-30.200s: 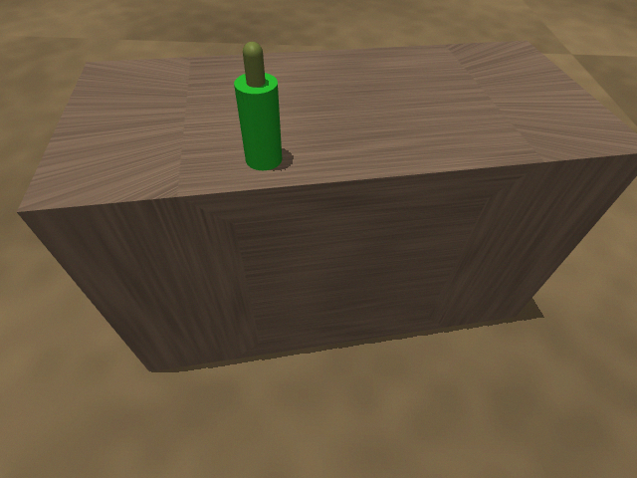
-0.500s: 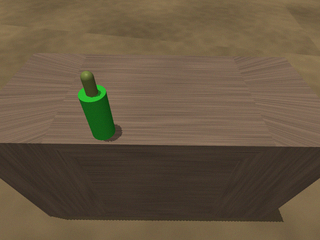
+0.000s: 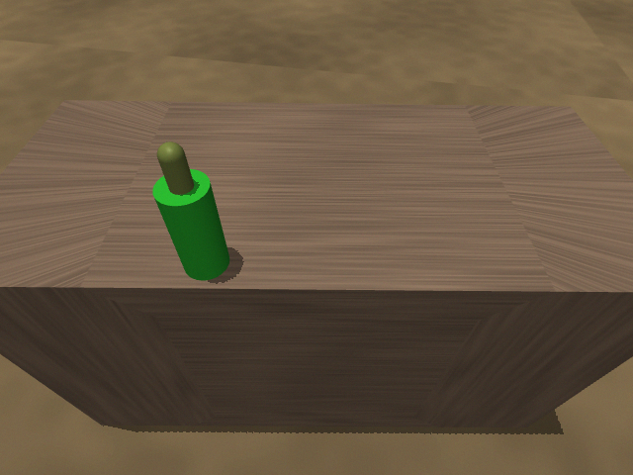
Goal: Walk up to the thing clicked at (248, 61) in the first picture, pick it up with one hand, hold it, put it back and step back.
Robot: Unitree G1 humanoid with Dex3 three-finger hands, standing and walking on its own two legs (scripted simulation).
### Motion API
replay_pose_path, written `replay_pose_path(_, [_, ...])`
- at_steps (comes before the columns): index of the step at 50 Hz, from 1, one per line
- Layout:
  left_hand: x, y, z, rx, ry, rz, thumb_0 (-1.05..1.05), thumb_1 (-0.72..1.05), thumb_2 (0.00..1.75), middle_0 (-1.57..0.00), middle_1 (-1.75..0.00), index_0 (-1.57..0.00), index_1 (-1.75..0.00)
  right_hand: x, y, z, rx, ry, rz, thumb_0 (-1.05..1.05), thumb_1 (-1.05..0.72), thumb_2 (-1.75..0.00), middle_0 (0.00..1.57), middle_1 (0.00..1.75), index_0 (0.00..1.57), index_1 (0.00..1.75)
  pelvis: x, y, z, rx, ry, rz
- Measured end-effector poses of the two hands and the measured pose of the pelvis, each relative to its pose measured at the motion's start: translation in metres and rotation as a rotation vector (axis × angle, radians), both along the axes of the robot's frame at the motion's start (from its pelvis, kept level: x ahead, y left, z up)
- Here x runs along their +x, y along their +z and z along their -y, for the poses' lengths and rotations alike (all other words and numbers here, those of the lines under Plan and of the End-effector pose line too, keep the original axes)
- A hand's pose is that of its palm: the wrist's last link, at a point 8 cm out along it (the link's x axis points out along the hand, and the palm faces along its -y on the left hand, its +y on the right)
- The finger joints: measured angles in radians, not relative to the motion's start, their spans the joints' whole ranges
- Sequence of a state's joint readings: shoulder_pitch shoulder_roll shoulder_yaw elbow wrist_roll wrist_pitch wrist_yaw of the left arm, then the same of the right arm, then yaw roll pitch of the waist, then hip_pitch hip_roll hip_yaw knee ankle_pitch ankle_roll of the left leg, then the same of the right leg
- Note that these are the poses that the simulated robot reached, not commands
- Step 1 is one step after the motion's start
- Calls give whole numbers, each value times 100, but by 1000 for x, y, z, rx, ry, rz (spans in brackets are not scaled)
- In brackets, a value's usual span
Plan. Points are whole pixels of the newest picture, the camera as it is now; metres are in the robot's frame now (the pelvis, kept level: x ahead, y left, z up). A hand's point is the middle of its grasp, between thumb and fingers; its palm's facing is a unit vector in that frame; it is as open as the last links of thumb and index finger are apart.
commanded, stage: home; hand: left
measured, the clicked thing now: (190, 212) +0.44 +0.19 +0.08
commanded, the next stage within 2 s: stand in 0.46 s
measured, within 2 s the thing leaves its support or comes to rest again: neither
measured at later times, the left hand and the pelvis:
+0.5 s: hand out of the picture +0.09 +0.25 -0.15, palm faces -0.04 -0.94 -0.35, open 17.4 cm; pelvis +0.01 +0.00 +0.00, yaw +0 degrees
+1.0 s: hand out of the picture +0.08 +0.26 -0.16, palm faces -0.04 -0.94 -0.35, open 9.5 cm; pelvis +0.01 +0.01 +0.00, yaw +0 degrees
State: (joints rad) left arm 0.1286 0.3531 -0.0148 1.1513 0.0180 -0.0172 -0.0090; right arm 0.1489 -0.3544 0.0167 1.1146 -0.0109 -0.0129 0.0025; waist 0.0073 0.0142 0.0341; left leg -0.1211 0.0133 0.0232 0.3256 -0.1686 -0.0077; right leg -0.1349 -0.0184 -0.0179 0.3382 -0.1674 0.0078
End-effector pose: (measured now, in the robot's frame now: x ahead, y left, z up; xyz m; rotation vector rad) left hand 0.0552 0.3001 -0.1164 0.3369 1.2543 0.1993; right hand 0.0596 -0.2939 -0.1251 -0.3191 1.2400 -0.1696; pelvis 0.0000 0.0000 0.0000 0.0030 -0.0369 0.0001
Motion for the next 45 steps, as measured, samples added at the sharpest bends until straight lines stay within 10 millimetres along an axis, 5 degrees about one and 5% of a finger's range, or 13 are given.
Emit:
replay_pose_path(17, [23, -1, 3, -10, -8, 27, 0, -54, 5, -6, -5, -5, -5, 16, 4, 2, -12, -13, 17, 0, -90, -90, 20, 30, 20, 30, 11, 1, -1, -3, -4, 1])
replay_pose_path(32, [22, 1, -1, -6, -11, 24, 0, -51, 8, -8, -7, -7, -7, 8, 3, -1, -8, -25, 2, 0, -90, -90, 20, 30, 20, 30, 9, 1, -3, -2, -7, 1])
replay_pose_path(38, [18, 0, -2, -5, -6, 4, 0, -29, 30, -15, -19, -15, -19, 2, 1, -3, -4, -28, -21, 0, -90, -90, 20, 30, 20, 30, 10, 1, -4, -2, -6, -4])
replay_pose_path(45, [16, -1, -2, -8, -2, -4, 0, 17, 67, -19, -27, -19, -27, 2, 1, -4, -4, -31, -26, 1, -90, -89, 20, 30, 20, 30, 12, 1, -5, -1, -7, -4])
